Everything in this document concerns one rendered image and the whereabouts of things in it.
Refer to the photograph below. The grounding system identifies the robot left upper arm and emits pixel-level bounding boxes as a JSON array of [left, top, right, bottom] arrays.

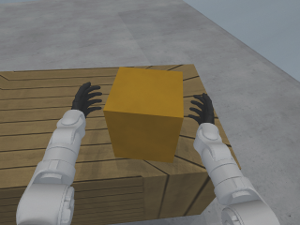
[[17, 183, 75, 225]]

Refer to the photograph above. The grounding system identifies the left robot forearm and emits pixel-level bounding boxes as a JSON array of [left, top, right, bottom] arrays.
[[16, 110, 86, 225]]

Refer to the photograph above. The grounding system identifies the robot right upper arm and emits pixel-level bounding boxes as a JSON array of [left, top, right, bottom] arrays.
[[221, 200, 279, 225]]

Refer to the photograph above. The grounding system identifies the right robot forearm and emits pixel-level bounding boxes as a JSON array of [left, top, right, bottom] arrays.
[[193, 123, 280, 225]]

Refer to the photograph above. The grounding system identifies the carton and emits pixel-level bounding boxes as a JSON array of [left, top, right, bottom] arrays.
[[103, 67, 184, 163]]

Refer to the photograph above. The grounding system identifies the pedestal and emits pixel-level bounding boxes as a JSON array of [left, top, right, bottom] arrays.
[[0, 64, 241, 225]]

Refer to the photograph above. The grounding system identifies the right robot hand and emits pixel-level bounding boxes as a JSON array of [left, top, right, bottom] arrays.
[[188, 93, 215, 125]]

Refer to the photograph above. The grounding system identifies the left robot hand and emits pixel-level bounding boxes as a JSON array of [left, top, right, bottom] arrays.
[[71, 82, 102, 119]]

